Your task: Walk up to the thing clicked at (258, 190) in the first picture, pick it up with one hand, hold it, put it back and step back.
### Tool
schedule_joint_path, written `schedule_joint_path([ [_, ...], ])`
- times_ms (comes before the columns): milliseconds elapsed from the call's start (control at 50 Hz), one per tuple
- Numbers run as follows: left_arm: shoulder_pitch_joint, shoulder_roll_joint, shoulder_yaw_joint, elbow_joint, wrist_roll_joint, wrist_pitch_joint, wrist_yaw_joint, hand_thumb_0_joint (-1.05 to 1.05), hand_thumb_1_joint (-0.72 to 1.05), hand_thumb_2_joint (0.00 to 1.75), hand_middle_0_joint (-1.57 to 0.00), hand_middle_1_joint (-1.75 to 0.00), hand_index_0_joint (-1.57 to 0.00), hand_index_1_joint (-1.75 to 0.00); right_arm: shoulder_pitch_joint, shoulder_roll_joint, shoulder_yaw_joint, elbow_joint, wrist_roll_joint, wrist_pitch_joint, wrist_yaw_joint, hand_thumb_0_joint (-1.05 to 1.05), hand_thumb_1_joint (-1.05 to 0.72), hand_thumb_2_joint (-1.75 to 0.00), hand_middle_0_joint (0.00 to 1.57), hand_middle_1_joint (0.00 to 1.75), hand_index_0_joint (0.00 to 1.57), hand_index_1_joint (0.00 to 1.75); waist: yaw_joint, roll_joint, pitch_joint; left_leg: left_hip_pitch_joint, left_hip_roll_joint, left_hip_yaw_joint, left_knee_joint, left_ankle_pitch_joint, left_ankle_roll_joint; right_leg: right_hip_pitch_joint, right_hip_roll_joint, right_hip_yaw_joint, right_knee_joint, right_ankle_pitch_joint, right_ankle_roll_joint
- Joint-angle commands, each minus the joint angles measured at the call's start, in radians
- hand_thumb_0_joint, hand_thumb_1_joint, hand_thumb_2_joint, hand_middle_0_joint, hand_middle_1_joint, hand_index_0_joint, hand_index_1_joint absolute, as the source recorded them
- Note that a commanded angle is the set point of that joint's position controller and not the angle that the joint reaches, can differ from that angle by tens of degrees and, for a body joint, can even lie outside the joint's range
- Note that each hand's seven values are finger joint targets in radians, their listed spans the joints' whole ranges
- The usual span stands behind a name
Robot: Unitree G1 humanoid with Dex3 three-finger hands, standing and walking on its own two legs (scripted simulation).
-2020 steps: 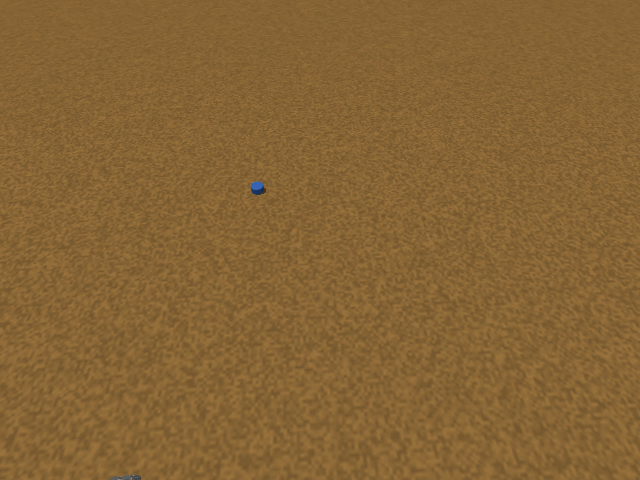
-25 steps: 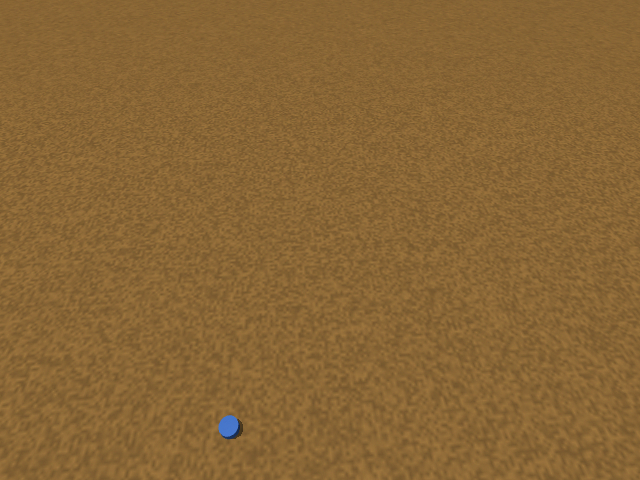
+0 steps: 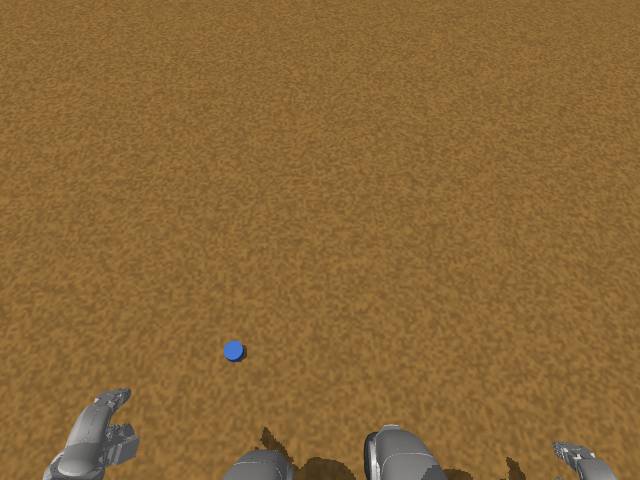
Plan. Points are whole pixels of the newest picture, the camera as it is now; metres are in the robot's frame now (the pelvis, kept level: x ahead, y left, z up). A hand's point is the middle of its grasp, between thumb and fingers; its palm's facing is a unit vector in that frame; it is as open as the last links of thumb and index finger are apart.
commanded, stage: step back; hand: left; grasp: from above
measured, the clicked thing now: (234, 351) +0.44 +0.27 -0.74
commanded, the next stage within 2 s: none
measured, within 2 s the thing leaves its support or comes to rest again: neither
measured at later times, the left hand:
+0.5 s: hand out of the picture +0.03 +0.26 -0.14, palm faces -0.09 -0.92 -0.38, open 7.4 cm
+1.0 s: hand out of the picture -0.14 +0.29 -0.15, palm faces -0.07 -0.93 -0.36, open 7.4 cm
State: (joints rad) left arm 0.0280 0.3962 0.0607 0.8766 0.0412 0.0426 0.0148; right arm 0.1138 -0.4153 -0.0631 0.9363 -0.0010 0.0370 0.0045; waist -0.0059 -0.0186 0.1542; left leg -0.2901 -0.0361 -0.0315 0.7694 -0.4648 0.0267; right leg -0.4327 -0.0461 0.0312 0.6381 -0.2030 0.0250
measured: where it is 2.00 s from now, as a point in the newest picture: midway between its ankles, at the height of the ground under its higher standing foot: outside the picture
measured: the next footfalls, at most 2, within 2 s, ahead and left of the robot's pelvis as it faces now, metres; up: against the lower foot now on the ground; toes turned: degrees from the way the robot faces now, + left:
left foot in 0.02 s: +0.00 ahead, +0.11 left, +0.00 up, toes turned -2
right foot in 0.40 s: -0.04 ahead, -0.12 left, +0.00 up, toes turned -1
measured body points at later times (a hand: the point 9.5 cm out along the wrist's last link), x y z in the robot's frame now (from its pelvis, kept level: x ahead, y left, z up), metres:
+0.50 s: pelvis -0.10 +0.00 +0.01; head -0.03 -0.01 +0.45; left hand +0.03 +0.30 -0.11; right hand -0.01 -0.31 -0.12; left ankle -0.09 +0.12 -0.68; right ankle -0.08 -0.11 -0.72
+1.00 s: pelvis -0.25 +0.02 +0.01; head -0.19 +0.05 +0.46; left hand -0.14 +0.34 -0.12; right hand -0.15 -0.29 -0.08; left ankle -0.17 +0.13 -0.72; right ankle -0.30 -0.14 -0.63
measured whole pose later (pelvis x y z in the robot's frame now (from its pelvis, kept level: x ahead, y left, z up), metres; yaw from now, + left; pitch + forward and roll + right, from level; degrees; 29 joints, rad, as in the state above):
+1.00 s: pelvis -0.25 +0.02 +0.01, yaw -4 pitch -3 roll -2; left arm 0.20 0.42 0.10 0.81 0.03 0.07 0.01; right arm 0.16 -0.35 -0.04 0.82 -0.02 0.00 -0.02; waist 0.02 -0.05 0.18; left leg -0.33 0.03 0.00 0.57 -0.20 0.03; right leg -0.41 0.10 0.17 1.16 -0.50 0.04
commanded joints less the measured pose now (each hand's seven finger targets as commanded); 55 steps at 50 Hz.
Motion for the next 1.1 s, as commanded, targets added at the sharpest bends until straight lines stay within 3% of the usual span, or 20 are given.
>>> schedule_joint_path([
  [0,0.063,0.16,0.036,-0.101,-0.033,0.007,0.008,0.0,0.9,0.9,-0.2,-0.3,-0.2,-0.3,0.088,-0.249,-0.066,-0.051,-0.063,-0.028,-0.017,0.0,-0.9,-0.9,0.2,0.3,0.2,0.3,0.02,0.172,-0.201,0.179,0.269,-0.316,-0.439,0.511,0.05,-0.001,0.03,0.067,0.176,-0.025,-0.077],
  [20,0.008,0.173,0.045,-0.108,-0.026,0.004,0.021,0.0,0.9,0.9,-0.2,-0.3,-0.2,-0.3,0.042,-0.344,-0.078,-0.073,-0.045,-0.03,-0.01,0.0,-0.9,-0.9,0.2,0.3,0.2,0.3,-0.014,0.281,-0.155,0.086,0.4,-0.435,-0.431,0.684,0.174,-0.066,0.151,0.087,0.299,-0.414,-0.039],
  [40,-0.034,0.192,0.054,-0.103,-0.01,0.002,0.033,0.0,0.9,0.9,-0.2,-0.3,-0.2,-0.3,0.05,-0.339,-0.083,-0.081,-0.044,-0.035,-0.013,0.0,-0.9,-0.9,0.2,0.3,0.2,0.3,-0.049,0.244,-0.133,0.007,0.429,-0.469,-0.444,0.697,0.222,-0.038,0.164,0.178,0.443,-0.453,-0.033],
  [100,0.053,0.171,0.053,-0.08,-0.038,-0.003,0.025,0.0,0.9,0.9,-0.2,-0.3,-0.2,-0.3,-0.03,-0.221,-0.047,-0.101,-0.038,-0.045,-0.035,0.0,-0.9,-0.9,0.2,0.3,0.2,0.3,0.033,0.167,-0.16,0.189,0.265,-0.189,-0.301,0.895,0.158,-0.132,0.17,0.186,0.579,-0.304,-0.045],
  [240,0.038,0.148,0.057,-0.139,-0.024,-0.018,0.012,0.0,0.9,0.9,-0.2,-0.3,-0.2,-0.3,0.114,-0.206,-0.054,-0.119,-0.019,-0.034,-0.05,0.0,-0.9,-0.9,0.2,0.3,0.2,0.3,-0.053,0.177,-0.209,0.397,0.286,-0.208,-0.227,0.95,0.197,-0.09,0.111,0.082,0.255,-0.301,-0.006],
  [340,0.184,0.13,0.067,-0.078,-0.015,-0.03,0.007,0.0,0.9,0.9,-0.2,-0.3,-0.2,-0.3,0.028,-0.215,-0.05,-0.158,-0.006,-0.018,-0.039,0.0,-0.9,-0.9,0.2,0.3,0.2,0.3,0.019,0.157,-0.241,0.163,0.249,-0.151,-0.158,0.715,0.138,0.231,0.089,-0.022,-0.19,-0.017,-0.054],
  [380,0.192,0.214,0.085,-0.088,0.002,-0.047,0.009,0.0,0.9,0.9,-0.2,-0.3,-0.2,-0.3,0.036,-0.162,-0.031,-0.172,0.009,-0.02,-0.033,0.0,-0.9,-0.9,0.2,0.3,0.2,0.3,0.012,-0.02,-0.275,-0.064,0.134,-0.114,-0.053,0.412,0.046,0.41,-0.071,0.217,-0.193,0.291,-0.118],
  [400,0.142,0.286,0.097,-0.102,-0.018,-0.04,0.003,0.0,0.9,0.9,-0.2,-0.3,-0.2,-0.3,0.017,-0.131,-0.027,-0.173,0.014,-0.014,-0.038,0.0,-0.9,-0.9,0.2,0.3,0.2,0.3,0.025,-0.196,-0.222,-0.098,-0.03,-0.009,0.114,0.09,-0.005,0.291,-0.235,0.37,-0.234,0.39,-0.277],
  [420,0.123,0.295,0.096,-0.132,-0.01,-0.046,0.005,0.0,0.9,0.9,-0.2,-0.3,-0.2,-0.3,0.0,-0.15,-0.039,-0.164,0.003,-0.005,-0.045,0.0,-0.9,-0.9,0.2,0.3,0.2,0.3,0.045,-0.224,-0.171,-0.103,-0.051,-0.055,0.329,-0.194,-0.018,0.184,-0.34,0.491,-0.263,0.442,-0.371],
  [500,0.045,0.201,0.077,-0.17,-0.013,-0.037,0.017,0.0,0.9,0.9,-0.2,-0.3,-0.2,-0.3,0.102,-0.164,-0.03,-0.125,0.012,-0.012,-0.04,0.0,-0.9,-0.9,0.2,0.3,0.2,0.3,0.001,-0.12,-0.153,-0.125,-0.072,-0.1,0.404,-0.078,-0.036,0.201,-0.186,0.234,-0.179,0.488,-0.273],
  [620,0.098,0.206,0.071,-0.197,-0.006,-0.017,0.016,0.0,0.9,0.9,-0.2,-0.3,-0.2,-0.3,0.112,-0.147,-0.03,-0.138,-0.01,-0.024,-0.036,0.0,-0.9,-0.9,0.2,0.3,0.2,0.3,0.025,-0.2,-0.206,-0.084,0.002,-0.008,-0.054,-0.045,-0.032,0.346,-0.175,0.222,-0.122,0.418,-0.241],
  [660,0.064,0.216,0.063,-0.209,-0.02,-0.005,0.008,0.0,0.9,0.9,-0.2,-0.3,-0.2,-0.3,0.178,-0.137,-0.04,-0.11,-0.019,-0.035,-0.029,0.0,-0.9,-0.9,0.2,0.3,0.2,0.3,-0.02,-0.141,-0.22,0.074,0.002,0.042,-0.345,0.216,-0.017,0.268,-0.134,0.175,-0.035,0.305,-0.183],
  [680,0.082,0.181,0.053,-0.212,-0.023,0.002,0.003,0.0,0.9,0.9,-0.2,-0.3,-0.2,-0.3,0.158,-0.166,-0.052,-0.118,-0.033,-0.042,-0.029,0.0,-0.9,-0.9,0.2,0.3,0.2,0.3,-0.008,-0.058,-0.211,0.133,0.066,-0.081,-0.382,0.3,0.005,0.158,-0.077,0.154,0.013,0.149,-0.124],
  [700,0.113,0.138,0.044,-0.219,-0.026,0.005,0.001,0.0,0.9,0.9,-0.2,-0.3,-0.2,-0.3,0.133,-0.266,-0.073,-0.137,-0.054,-0.045,-0.027,0.0,-0.9,-0.9,0.2,0.3,0.2,0.3,0.002,0.196,-0.209,0.215,0.307,-0.395,-0.436,0.416,0.091,-0.062,0.074,0.064,0.222,-0.203,-0.063],
  [720,0.034,0.185,0.07,-0.22,-0.019,0.002,0.02,0.0,0.9,0.9,-0.2,-0.3,-0.2,-0.3,0.109,-0.353,-0.086,-0.154,-0.04,-0.043,-0.02,0.0,-0.9,-0.9,0.2,0.3,0.2,0.3,-0.058,0.257,-0.16,0.013,0.457,-0.532,-0.469,0.532,0.237,-0.038,0.149,0.106,0.399,-0.468,-0.033],
  [740,0.009,0.2,0.077,-0.203,-0.011,0.004,0.027,0.0,0.9,0.9,-0.2,-0.3,-0.2,-0.3,0.077,-0.326,-0.086,-0.155,-0.038,-0.049,-0.024,0.0,-0.9,-0.9,0.2,0.3,0.2,0.3,-0.051,0.177,-0.125,-0.051,0.451,-0.515,-0.463,0.547,0.264,-0.009,0.156,0.19,0.542,-0.452,-0.039],
  [800,0.137,0.184,0.081,-0.152,-0.032,0.006,0.018,0.0,0.9,0.9,-0.2,-0.3,-0.2,-0.3,-0.019,-0.22,-0.052,-0.173,-0.035,-0.054,-0.038,0.0,-0.9,-0.9,0.2,0.3,0.2,0.3,0.045,0.122,-0.127,0.057,0.295,-0.244,-0.364,0.657,0.178,-0.087,0.166,0.2,0.673,-0.3,-0.042],
  [920,0.15,0.173,0.081,-0.16,-0.013,0.004,0.006,0.0,0.9,0.9,-0.2,-0.3,-0.2,-0.3,0.093,-0.202,-0.063,-0.178,-0.023,-0.052,-0.044,0.0,-0.9,-0.9,0.2,0.3,0.2,0.3,-0.023,0.143,-0.19,0.279,0.294,-0.209,-0.319,0.684,0.217,-0.123,0.143,0.153,0.532,-0.299,0.023],
  [1000,0.174,0.169,0.074,-0.144,-0.016,0.006,-0.006,0.0,0.9,0.9,-0.2,-0.3,-0.2,-0.3,0.065,-0.24,-0.075,-0.203,-0.031,-0.042,-0.041,0.0,-0.9,-0.9,0.2,0.3,0.2,0.3,-0.025,0.21,-0.198,0.185,0.326,-0.217,-0.357,0.47,0.227,0.006,0.087,0.086,0.323,-0.319,0.013],
  [1080,0.315,0.164,0.084,-0.067,-0.016,0.003,-0.026,0.0,0.9,0.9,-0.2,-0.3,-0.2,-0.3,0.007,-0.271,-0.076,-0.218,-0.037,-0.017,-0.033,0.0,-0.9,-0.9,0.2,0.3,0.2,0.3,0.028,0.245,-0.219,-0.02,0.283,-0.177,-0.363,0.229,0.147,0.267,0.062,-0.027,-0.04,-0.204,-0.043],
])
